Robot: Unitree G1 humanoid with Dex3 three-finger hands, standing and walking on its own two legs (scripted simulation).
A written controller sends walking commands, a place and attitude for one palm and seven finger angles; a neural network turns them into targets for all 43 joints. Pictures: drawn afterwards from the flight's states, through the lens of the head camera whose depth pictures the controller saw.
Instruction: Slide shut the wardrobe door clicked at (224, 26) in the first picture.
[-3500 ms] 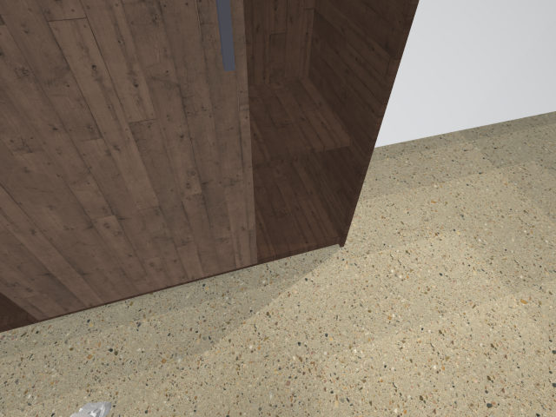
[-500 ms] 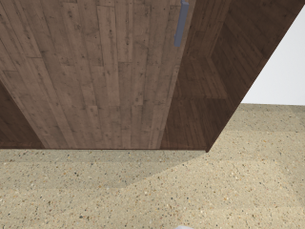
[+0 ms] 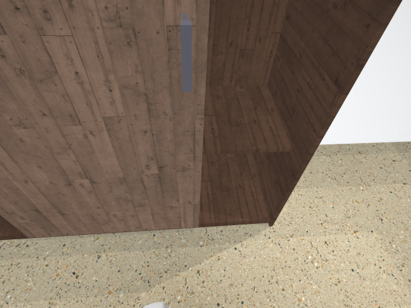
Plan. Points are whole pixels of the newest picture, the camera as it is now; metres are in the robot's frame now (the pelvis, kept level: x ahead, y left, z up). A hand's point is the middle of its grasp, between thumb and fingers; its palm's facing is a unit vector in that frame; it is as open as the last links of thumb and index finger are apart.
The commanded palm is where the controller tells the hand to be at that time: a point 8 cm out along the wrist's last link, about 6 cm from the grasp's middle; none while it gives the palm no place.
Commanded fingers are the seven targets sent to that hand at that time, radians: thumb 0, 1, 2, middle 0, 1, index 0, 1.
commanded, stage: come to a stop and stand still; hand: left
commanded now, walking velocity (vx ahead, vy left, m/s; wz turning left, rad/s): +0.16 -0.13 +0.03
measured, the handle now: (186, 54) +0.56 +0.07 +0.22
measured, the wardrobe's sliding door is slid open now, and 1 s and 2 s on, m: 0.37 0.37 0.37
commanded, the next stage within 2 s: none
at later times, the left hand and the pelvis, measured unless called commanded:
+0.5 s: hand out of the picture +0.11 +0.13 -0.17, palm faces +0.05 -0.96 -0.27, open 7.4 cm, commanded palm none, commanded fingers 0.00 0.90 0.90 -0.20 -0.30 -0.20 -0.30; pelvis +0.09 -0.07 +0.00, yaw +0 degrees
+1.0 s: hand out of the picture +0.07 +0.18 -0.17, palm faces +0.07 -0.98 -0.20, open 7.4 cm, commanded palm none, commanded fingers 0.00 0.90 0.90 -0.20 -0.30 -0.20 -0.30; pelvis +0.06 -0.02 +0.01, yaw +1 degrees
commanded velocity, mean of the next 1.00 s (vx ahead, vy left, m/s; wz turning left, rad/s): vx -0.06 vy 0.03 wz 0.00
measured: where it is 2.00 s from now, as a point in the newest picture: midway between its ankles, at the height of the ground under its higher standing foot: outside the picture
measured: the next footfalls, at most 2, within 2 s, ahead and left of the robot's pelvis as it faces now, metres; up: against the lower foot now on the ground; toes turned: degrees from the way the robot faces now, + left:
left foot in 0.08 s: +0.12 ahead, +0.09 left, +0.00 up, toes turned +10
right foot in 0.40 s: +0.16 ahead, -0.18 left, +0.00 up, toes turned -6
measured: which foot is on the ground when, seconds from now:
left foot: up 0.00-0.06, down 0.08-0.42, up 0.44-0.86, down 0.88-1.00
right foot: down 0.00-0.10, up 0.12-0.38, down 0.40-0.88, up 0.90-1.00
